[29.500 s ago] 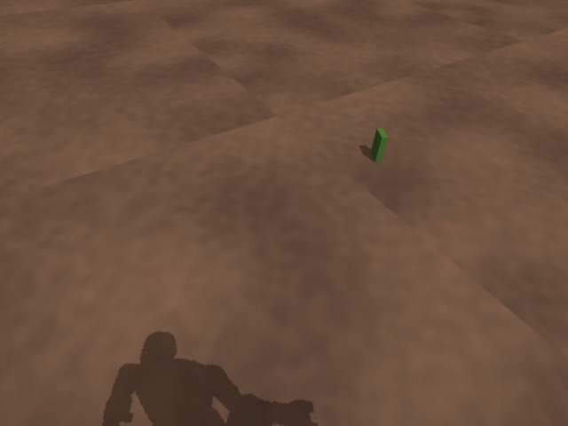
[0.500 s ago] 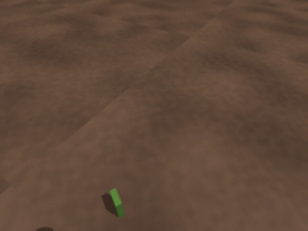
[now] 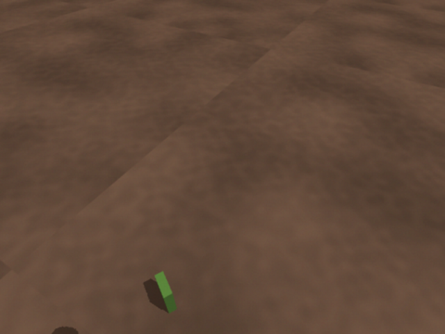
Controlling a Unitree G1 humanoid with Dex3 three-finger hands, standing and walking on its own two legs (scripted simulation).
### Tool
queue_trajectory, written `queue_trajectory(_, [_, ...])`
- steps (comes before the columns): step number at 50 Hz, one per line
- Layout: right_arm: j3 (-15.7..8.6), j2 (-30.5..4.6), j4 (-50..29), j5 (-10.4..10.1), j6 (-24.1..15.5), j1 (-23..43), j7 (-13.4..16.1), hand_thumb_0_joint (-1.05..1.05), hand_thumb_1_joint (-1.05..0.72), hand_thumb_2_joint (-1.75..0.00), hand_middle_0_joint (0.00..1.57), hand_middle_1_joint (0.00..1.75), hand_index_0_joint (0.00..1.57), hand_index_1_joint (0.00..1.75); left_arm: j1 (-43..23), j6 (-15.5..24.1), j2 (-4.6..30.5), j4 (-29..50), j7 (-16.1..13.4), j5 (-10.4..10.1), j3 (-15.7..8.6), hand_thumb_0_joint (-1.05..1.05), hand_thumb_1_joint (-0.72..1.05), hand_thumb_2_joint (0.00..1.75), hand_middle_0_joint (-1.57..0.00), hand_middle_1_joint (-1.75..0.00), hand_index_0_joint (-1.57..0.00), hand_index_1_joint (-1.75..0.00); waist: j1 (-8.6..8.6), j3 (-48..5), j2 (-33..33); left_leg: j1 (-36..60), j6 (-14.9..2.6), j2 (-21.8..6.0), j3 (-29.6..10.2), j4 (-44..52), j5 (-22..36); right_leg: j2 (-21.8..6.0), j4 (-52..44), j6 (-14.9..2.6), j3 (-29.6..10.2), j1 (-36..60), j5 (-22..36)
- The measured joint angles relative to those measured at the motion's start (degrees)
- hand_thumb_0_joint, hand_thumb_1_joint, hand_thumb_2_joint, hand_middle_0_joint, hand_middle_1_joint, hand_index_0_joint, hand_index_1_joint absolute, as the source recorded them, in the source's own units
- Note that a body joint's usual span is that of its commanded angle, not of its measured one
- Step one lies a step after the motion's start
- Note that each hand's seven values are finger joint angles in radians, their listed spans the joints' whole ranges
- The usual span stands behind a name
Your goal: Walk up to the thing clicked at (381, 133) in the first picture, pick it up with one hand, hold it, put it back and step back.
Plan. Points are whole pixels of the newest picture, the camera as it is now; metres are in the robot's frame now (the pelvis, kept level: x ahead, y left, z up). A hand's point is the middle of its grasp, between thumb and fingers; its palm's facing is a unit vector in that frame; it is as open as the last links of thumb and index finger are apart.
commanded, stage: stand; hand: left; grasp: from the side
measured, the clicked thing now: (166, 292) +0.48 +0.23 -0.69
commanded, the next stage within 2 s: step back in 0.88 s
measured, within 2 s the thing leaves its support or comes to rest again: neither
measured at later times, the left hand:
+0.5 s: hand out of the picture +0.09 +0.24 -0.16, palm faces -0.03 -0.94 -0.33, open 7.3 cm
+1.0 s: hand out of the picture +0.11 +0.25 -0.16, palm faces -0.01 -0.93 -0.36, open 7.3 cm
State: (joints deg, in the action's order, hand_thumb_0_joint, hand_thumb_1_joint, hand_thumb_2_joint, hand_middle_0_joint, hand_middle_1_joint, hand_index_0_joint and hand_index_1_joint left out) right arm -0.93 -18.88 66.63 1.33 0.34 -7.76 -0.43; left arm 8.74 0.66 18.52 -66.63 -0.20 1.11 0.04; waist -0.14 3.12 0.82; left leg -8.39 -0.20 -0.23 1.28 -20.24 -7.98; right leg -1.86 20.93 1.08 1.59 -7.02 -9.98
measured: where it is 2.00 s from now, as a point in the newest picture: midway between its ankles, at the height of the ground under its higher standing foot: outside the picture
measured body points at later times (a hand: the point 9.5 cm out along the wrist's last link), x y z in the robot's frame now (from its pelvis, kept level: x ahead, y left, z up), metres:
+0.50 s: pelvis +0.02 +0.00 +0.00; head +0.03 -0.01 +0.45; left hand +0.10 +0.29 -0.13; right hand +0.08 -0.30 -0.14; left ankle +0.04 +0.12 -0.75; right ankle +0.02 -0.13 -0.75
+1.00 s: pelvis +0.02 -0.01 +0.00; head +0.06 -0.01 +0.44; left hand +0.11 +0.30 -0.13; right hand +0.11 -0.31 -0.14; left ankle +0.04 +0.12 -0.75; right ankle +0.02 -0.13 -0.75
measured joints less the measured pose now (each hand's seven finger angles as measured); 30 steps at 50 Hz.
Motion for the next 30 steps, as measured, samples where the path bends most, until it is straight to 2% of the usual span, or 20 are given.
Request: queue_trajectory(30, [0.2,-0.3,0.3,-0.2,-0.7,1.9,0.2,0.00,-0.90,-0.90,0.20,0.30,0.20,0.30,-2.5,-0.1,0.2,0.7,0.2,-0.4,-0.2,0.00,0.91,0.90,-0.21,-0.30,-0.20,-0.30,-0.25,0.0,-0.4,2.2,0.27,-0.2,0.4,2.3,-1.0,0.2,-2.5,-0.03,-0.4,2.1,-0.7])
